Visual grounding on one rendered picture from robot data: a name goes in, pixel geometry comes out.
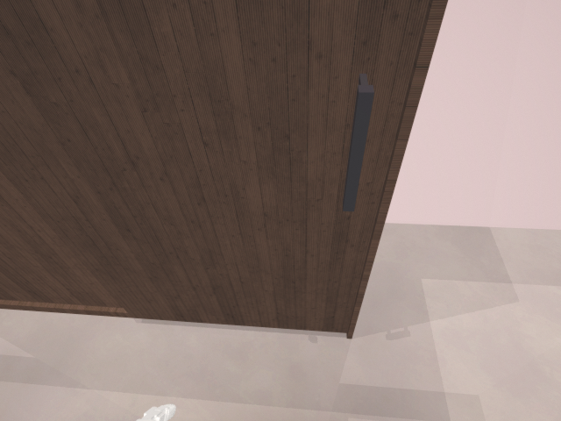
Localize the wardrobe door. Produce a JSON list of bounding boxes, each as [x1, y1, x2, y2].
[[0, 169, 123, 308], [0, 0, 430, 333]]

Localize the handle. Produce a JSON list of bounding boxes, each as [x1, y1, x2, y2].
[[343, 74, 374, 211]]

